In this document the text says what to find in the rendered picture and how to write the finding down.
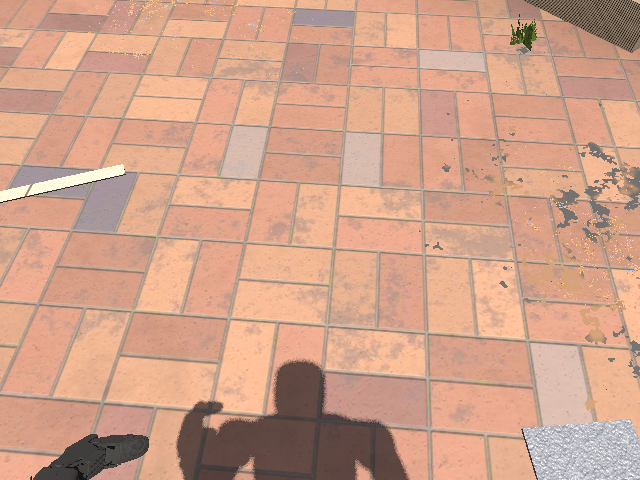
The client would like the robot left hand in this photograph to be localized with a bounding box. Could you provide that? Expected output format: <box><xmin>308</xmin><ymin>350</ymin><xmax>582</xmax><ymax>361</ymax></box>
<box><xmin>30</xmin><ymin>434</ymin><xmax>149</xmax><ymax>480</ymax></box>

